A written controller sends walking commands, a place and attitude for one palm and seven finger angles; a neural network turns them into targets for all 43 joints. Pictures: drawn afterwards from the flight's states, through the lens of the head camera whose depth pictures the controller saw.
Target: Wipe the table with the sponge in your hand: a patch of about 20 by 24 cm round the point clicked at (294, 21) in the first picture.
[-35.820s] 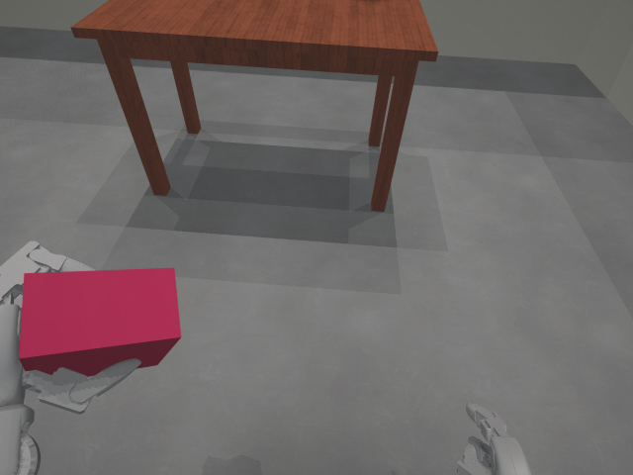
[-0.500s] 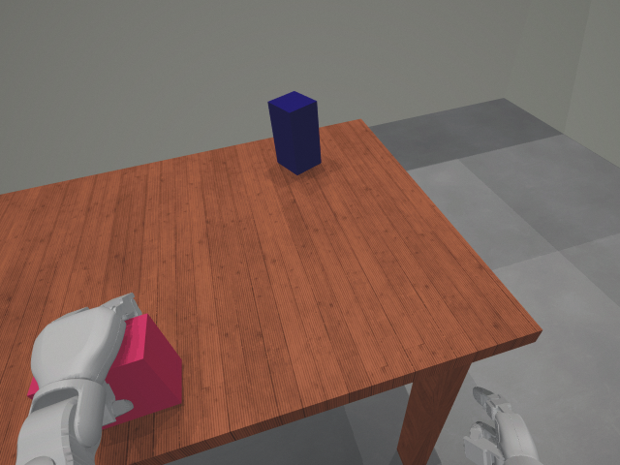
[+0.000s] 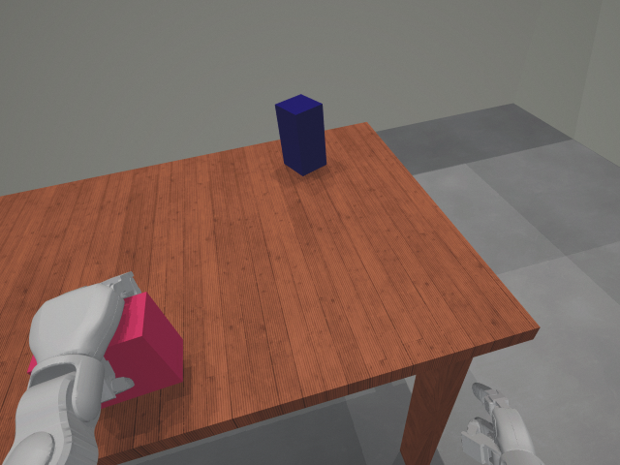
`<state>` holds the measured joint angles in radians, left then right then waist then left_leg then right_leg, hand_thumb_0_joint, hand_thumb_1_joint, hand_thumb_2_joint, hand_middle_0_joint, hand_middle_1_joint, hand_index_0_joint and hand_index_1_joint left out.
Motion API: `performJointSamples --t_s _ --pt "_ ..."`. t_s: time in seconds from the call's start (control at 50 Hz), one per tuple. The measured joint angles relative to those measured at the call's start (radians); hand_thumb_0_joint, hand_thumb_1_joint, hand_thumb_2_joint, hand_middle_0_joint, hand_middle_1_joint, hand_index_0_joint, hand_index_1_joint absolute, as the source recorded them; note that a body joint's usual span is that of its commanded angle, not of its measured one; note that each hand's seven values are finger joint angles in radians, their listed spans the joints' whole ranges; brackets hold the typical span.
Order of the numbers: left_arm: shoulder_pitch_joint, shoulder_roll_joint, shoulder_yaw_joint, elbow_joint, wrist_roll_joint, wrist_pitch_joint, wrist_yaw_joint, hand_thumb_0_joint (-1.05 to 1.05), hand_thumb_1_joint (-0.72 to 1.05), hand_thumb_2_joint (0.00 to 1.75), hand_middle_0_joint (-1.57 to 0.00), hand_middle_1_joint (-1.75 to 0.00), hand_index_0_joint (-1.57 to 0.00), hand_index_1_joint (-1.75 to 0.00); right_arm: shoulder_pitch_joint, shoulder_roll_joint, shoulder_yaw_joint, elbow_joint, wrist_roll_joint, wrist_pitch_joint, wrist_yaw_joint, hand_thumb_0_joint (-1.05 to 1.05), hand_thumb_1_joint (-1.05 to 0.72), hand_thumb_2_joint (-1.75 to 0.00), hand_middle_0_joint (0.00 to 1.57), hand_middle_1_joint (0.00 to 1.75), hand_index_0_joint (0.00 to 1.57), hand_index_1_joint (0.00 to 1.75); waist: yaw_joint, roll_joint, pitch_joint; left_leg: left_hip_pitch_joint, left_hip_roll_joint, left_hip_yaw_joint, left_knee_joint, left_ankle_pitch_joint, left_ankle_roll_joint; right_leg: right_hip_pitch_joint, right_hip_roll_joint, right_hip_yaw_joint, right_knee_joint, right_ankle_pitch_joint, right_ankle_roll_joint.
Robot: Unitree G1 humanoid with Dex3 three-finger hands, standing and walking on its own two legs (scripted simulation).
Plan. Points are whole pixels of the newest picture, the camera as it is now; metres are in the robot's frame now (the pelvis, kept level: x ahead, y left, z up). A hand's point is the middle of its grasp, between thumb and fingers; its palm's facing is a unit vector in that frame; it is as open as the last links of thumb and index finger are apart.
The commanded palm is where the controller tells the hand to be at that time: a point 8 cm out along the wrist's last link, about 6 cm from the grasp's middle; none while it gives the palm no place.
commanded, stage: lift the sponge slowly off the table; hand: left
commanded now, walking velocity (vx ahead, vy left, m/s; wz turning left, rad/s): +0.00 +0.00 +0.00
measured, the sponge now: (123, 360) +0.20 +0.29 +0.06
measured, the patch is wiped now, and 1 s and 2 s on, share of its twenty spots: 1.00 1.00 1.00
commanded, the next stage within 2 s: bring the sponge back beside the body in 1.22 s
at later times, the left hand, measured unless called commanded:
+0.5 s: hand (107, 322) +0.21 +0.28 +0.13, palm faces +0.09 -0.10 -0.99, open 10.5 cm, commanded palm +0.17 +0.28 +0.20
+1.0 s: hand (91, 295) +0.22 +0.29 +0.16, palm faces +0.17 -0.08 -0.98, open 10.5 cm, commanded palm +0.18 +0.29 +0.24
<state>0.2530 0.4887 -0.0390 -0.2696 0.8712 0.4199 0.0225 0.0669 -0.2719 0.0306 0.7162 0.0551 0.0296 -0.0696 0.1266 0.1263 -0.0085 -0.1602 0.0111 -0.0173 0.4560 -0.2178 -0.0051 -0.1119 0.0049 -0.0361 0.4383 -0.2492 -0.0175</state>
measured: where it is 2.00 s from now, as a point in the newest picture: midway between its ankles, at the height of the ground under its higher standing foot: outside the picture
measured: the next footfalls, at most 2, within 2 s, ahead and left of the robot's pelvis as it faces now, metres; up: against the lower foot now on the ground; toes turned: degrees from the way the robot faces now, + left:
none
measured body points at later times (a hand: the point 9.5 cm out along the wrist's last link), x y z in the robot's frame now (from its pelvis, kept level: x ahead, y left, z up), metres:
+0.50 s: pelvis -0.01 +0.00 +0.00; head -0.03 -0.05 +0.45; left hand +0.20 +0.28 +0.18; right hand +0.23 -0.21 -0.09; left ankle +0.02 +0.13 -0.74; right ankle +0.00 -0.11 -0.74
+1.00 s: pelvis -0.02 +0.00 +0.00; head -0.04 -0.05 +0.45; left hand +0.21 +0.29 +0.21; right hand +0.23 -0.20 -0.09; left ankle +0.02 +0.13 -0.74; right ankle +0.00 -0.11 -0.74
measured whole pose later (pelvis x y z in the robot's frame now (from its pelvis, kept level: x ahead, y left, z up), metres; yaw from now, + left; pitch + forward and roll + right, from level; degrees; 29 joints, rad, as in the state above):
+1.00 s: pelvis -0.02 +0.00 +0.00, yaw +0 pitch -5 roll +0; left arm 0.03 0.59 -0.02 -0.27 0.82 0.47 -0.08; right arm 0.04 -0.28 0.05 0.70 0.07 0.02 -0.10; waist 0.14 0.12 0.00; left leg -0.18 0.00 -0.01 0.44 -0.19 0.00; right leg -0.14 0.00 -0.03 0.45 -0.23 -0.02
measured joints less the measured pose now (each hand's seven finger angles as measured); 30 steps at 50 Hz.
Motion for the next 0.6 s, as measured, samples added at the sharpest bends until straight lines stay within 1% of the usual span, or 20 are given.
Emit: performJointSamples --t_s 0.06,0.14,0.24,0.32,0.42,0.52,0.6 --pt "-0.02 0.0 -0.01 0.009 -0.001 0.004 -0.018 -0.01 -0.52 1.04 -0.67 -1.31 -0.69 -1.3 -0.002 -0.004 0.004 -0.002 0.0 -0.003 -0.004 0.01 -0.91 -0.9 0.2 0.3 0.17 0.29 0.0 0.003 0.001 -0.001 0.0 -0.001 -0.003 0.005 -0.001 -0.002 0.0 -0.001 0.001 0.002 -0.001" --pt "-0.044 0.006 -0.021 0.015 0.001 -0.006 -0.033 -0.01 -0.52 1.04 -0.67 -1.31 -0.69 -1.3 -0.005 -0.004 0.008 -0.003 -0.002 -0.01 -0.009 0.01 -0.91 -0.9 0.2 0.3 0.17 0.29 0.001 0.003 0.005 0.0 0.001 0.0 -0.008 0.01 -0.002 -0.004 0.001 0.0 0.002 0.005 -0.003" --pt "-0.058 0.028 -0.001 0.011 -0.003 -0.016 -0.032 -0.01 -0.52 1.04 -0.67 -1.31 -0.69 -1.29 -0.008 0.001 0.011 -0.005 -0.003 -0.014 -0.007 0.01 -0.91 -0.9 0.2 0.3 0.18 0.3 0.001 -0.001 0.003 0.002 0.005 0.003 -0.011 0.012 -0.006 -0.005 0.005 0.004 0.001 0.007 -0.006" --pt "-0.06 0.035 0.024 -0.005 -0.017 0.005 -0.034 -0.01 -0.52 1.04 -0.67 -1.31 -0.69 -1.29 -0.008 -0.003 0.011 -0.007 0.0 -0.01 -0.001 0.01 -0.91 -0.9 0.2 0.3 0.19 0.3 0.0 0.002 0.0 0.004 0.006 0.004 -0.011 0.011 -0.007 -0.004 0.007 0.005 0.0 0.008 -0.007" --pt "-0.082 0.032 0.018 -0.004 -0.027 0.036 -0.059 -0.01 -0.52 1.04 -0.67 -1.31 -0.69 -1.29 -0.007 -0.016 0.011 -0.012 0.003 -0.011 -0.004 0.01 -0.91 -0.9 0.2 0.3 0.2 0.31 0.001 0.008 0.001 -0.002 0.002 0.0 -0.011 0.015 -0.004 -0.008 0.002 0.002 0.002 0.009 -0.004" --pt "-0.096 0.045 0.004 -0.013 -0.023 0.025 -0.081 -0.01 -0.52 1.04 -0.67 -1.3 -0.7 -1.29 -0.011 -0.016 0.013 -0.009 0.0 -0.012 -0.011 0.01 -0.91 -0.9 0.2 0.3 0.19 0.3 0.003 0.004 0.002 -0.006 0.0 0.001 -0.01 0.018 -0.003 -0.015 0.0 0.003 0.007 0.01 -0.003" --pt "-0.098 0.066 0.018 -0.028 -0.027 0.014 -0.079 -0.01 -0.53 1.04 -0.67 -1.3 -0.7 -1.29 -0.012 -0.011 0.013 -0.009 0.001 -0.011 -0.011 0.01 -0.91 -0.9 0.2 0.3 0.18 0.3 0.004 0.001 0.002 -0.006 0.0 0.003 -0.008 0.016 -0.003 -0.015 0.001 0.005 0.008 0.01 -0.003"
